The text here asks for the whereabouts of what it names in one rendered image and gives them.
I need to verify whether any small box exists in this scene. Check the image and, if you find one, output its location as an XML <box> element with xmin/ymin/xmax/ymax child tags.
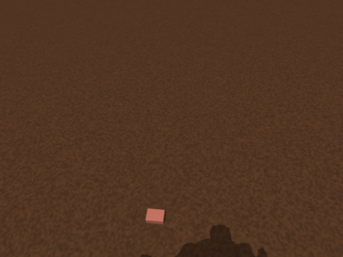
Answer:
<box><xmin>145</xmin><ymin>208</ymin><xmax>165</xmax><ymax>224</ymax></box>

